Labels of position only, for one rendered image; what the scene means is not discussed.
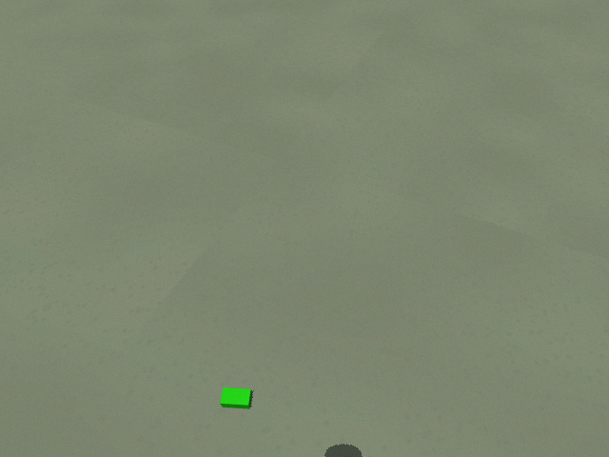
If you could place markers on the small box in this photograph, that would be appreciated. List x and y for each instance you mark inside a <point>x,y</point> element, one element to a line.
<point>236,397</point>

